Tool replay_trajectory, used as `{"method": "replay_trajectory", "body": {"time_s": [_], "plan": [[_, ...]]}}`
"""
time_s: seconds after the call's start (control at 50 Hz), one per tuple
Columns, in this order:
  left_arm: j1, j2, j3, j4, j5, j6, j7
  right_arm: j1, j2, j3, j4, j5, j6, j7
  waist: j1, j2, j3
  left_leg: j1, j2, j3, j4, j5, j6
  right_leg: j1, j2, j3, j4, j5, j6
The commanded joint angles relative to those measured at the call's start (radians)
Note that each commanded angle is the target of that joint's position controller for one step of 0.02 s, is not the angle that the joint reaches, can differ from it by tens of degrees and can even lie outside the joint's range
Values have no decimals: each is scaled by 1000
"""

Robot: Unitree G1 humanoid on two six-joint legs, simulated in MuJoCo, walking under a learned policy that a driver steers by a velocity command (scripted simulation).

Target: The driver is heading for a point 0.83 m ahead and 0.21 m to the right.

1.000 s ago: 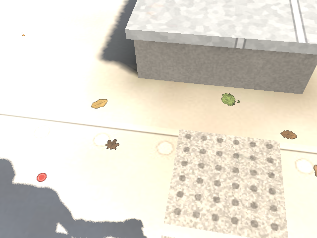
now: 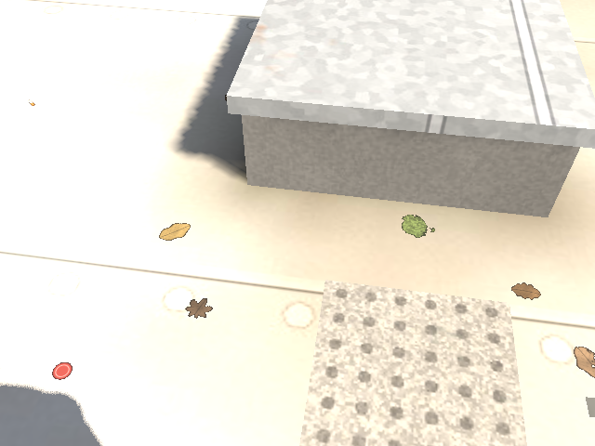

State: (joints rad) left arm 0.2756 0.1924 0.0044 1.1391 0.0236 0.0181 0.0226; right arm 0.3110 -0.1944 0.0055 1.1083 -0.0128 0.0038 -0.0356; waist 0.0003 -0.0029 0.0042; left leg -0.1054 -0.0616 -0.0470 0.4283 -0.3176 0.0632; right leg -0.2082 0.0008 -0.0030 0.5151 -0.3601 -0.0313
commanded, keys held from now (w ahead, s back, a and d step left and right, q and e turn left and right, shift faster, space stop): w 0.70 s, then w+e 0.30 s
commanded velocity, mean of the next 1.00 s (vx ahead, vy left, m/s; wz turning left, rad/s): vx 0.43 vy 0.00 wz -0.08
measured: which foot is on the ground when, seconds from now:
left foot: down 0.00-0.16, up 0.18-0.62, down 0.64-1.00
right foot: down 0.00-0.64, up 0.66-1.00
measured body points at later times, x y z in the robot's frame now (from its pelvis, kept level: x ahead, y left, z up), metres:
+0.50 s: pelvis +0.18 -0.05 +0.00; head +0.21 -0.07 +0.45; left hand +0.07 +0.16 -0.14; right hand +0.33 -0.28 -0.14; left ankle +0.32 +0.06 -0.69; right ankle +0.05 -0.11 -0.74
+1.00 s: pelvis +0.47 -0.04 +0.00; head +0.49 -0.04 +0.45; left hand +0.61 +0.18 -0.14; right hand +0.38 -0.27 -0.15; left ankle +0.40 +0.01 -0.74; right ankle +0.61 -0.20 -0.68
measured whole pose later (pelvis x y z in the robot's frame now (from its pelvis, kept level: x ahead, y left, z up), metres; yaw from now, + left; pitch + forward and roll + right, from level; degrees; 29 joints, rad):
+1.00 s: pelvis +0.47 -0.04 +0.00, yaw -7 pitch +0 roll +1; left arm 0.14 0.20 0.04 0.94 0.02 -0.03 -0.04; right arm 0.43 -0.17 -0.03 1.08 -0.01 -0.11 -0.01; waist -0.03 -0.03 0.05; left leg 0.04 -0.09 0.20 0.21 -0.25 0.09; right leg -0.67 -0.09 -0.02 0.84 -0.02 -0.07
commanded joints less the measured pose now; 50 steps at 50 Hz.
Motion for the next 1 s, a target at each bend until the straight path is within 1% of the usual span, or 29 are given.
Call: {"method": "replay_trajectory", "body": {"time_s": [0.02, 0.06, 0.1, 0.14, 0.16, 0.18, 0.2, 0.22, 0.24, 0.26, 0.3, 0.36, 0.46, 0.52, 0.56, 0.58, 0.6, 0.62, 0.64, 0.66, 0.68, 0.7, 0.72, 0.76, 0.8, 0.86, 0.9, 0.96, 1.0], "plan": [[-67, 42, 6, -80, 22, -21, -13, 134, -165, -47, 6, -4, 0, -1, -52, 155, 213, -109, 303, -412, -295, -541, 179, -250, 9, -56, 169, -91, -31], [-92, 66, 15, -112, 15, -45, -21, 129, -161, -55, 0, -14, -16, 3, -47, 134, 204, -59, 336, -431, -304, -412, 204, -315, -26, -28, 233, -100, -42], [-69, 72, 22, -127, 3, -69, -31, 102, -163, -62, -9, -11, -31, 7, -18, 122, 183, -57, 315, -360, -264, -290, 187, -256, -34, -34, 143, -78, -52], [80, 46, 27, -82, -10, -83, -32, 24, -149, -63, -32, 5, -39, 11, 68, 93, 147, -215, 229, -225, -171, -192, 134, 53, 21, -91, -50, 59, -56], [196, 66, 39, -40, -10, -87, -26, 0, -124, -57, -48, 1, -47, 13, 110, 30, 115, -337, 171, -155, -52, -133, 104, 255, 19, -47, -107, 64, -54], [328, 154, 63, -20, 4, -96, -15, -32, -55, -37, -81, 3, -60, 23, 162, -196, 60, -475, 44, 9, 276, -92, 49, 396, -203, 300, -293, -175, -96], [425, 230, 82, 13, -9, -85, -17, -40, -69, -42, -115, -15, -66, 30, 154, -296, 50, -620, -19, 78, 519, -226, 34, 413, -373, 624, -399, -322, -172], [324, 164, 66, -11, -6, -78, -17, -55, -112, -52, -111, -36, -66, 37, 88, -125, 128, -646, 58, 20, 657, -169, 46, 310, -373, 591, -388, -349, -181], [227, 131, 57, -50, -4, -85, -22, -53, -82, -47, -103, -30, -71, 48, 47, -52, 168, -639, 97, 4, 688, -62, 48, 231, -334, 502, -391, -268, -169], [171, 115, 51, -72, -4, -94, -23, -41, -62, -43, -94, -21, -77, 57, 18, -33, 163, -605, 122, 5, 676, 16, 39, 198, -289, 406, -403, -140, -153], [168, 80, 36, -71, -7, -111, -19, -39, -70, -48, -90, -26, -70, 67, -1, -44, 131, -572, 136, 37, 652, 90, 15, 206, -226, 260, -402, 116, -130], [265, 70, 25, -32, -11, -122, -14, -88, -66, -52, -111, -23, -52, 68, 3, -68, 100, -610, 120, 92, 641, 124, -8, 263, -193, 139, -353, 500, -121], [297, 60, 9, -24, -7, -122, -6, -323, -35, -34, -204, -11, -43, 68, 35, -83, 148, -586, 81, 166, 386, 208, -24, 212, -154, 54, -364, 699, -114], [312, 79, 9, -15, -5, -125, 1, -386, -33, -25, -235, -3, -44, 64, 41, -101, 151, -477, 47, 202, 220, 238, 6, 222, -170, 33, -357, 821, -115], [287, 98, 13, -16, -5, -129, 4, -335, -62, -35, -232, -2, -48, 53, 2, -107, 113, -371, 14, 206, 176, 218, 48, 262, -189, 17, -276, 1046, -107], [270, 110, 17, -19, -5, -130, 7, -263, -83, -45, -213, -3, -53, 46, -34, -112, 70, -294, -8, 203, 169, 191, 69, 284, -196, 9, -188, 1163, -101], [251, 122, 21, -23, -2, -127, 8, -135, -107, -59, -174, -1, -60, 39, -87, -113, 4, -182, -24, 187, 146, 175, 91, 300, -197, 6, -47, 1211, -99], [223, 133, 25, -30, -8, -122, 5, 18, -124, -73, -124, -4, -68, 31, -157, -100, -67, -5, -14, 170, 65, 217, 112, 248, -181, -8, 139, 1127, -93], [223, 107, 18, -51, -13, -121, -3, 162, -187, -95, -92, -27, -73, 21, -201, -33, -156, 214, 148, -7, 36, 69, 154, 73, -139, -29, 406, 816, -89], [344, -25, 0, -68, -31, -115, -18, 192, -267, -114, -97, -49, -70, 25, -108, 185, -258, 454, 463, -532, -31, 11, 308, -282, 51, -55, 818, -95, -56], [274, 85, 29, -69, -17, -109, -18, 128, -229, -112, -97, -4, -61, 39, -118, 65, -230, 383, 445, -680, -172, -165, 330, -401, 55, 63, 918, -113, -76], [166, 100, 37, -114, -10, -112, -20, 0, -176, -96, -119, 8, -65, 40, -67, 53, -51, 223, 418, -512, -216, -211, 287, -458, -11, 64, 878, -6, -85], [118, 90, 38, -124, -8, -116, -23, -60, -108, -80, -129, 4, -77, 45, -43, -1, 26, 82, 382, -396, -256, -100, 250, -420, -44, 62, 822, 57, -86], [145, 45, 37, -112, 7, -91, -29, -54, -40, -57, -104, -5, -100, 36, 22, -9, 64, -80, 309, -205, -285, 106, 178, -294, -80, 69, 733, 85, -68], [156, 16, 37, -114, 11, -66, -38, 1, -49, -54, -81, -4, -120, 30, 41, 12, 67, -113, 287, -104, -298, 217, 153, -272, -84, 59, 685, 97, -54], [40, 31, 42, -165, 10, -45, -48, 56, -88, -58, -70, -5, -130, 27, 35, 37, 99, -89, 267, 4, -327, 283, 121, -387, -102, 38, 611, 198, -43], [-54, 38, 42, -202, 4, -45, -54, 86, -83, -54, -70, -5, -130, 26, 15, 41, 113, -57, 248, 66, -330, 367, 91, -447, -101, 19, 524, 279, -36], [-171, 21, 32, -247, -5, -54, -61, 119, -78, -47, -70, -2, -130, 20, -11, 50, 116, -15, 224, 152, -309, 511, 56, -433, -80, -41, 329, 375, -31], [-244, 11, 24, -275, -5, -56, -64, 160, -85, -45, -61, 1, -128, 12, -35, 58, 116, 44, 237, 183, -296, 589, 49, -419, -62, -92, 220, 402, -37]]}}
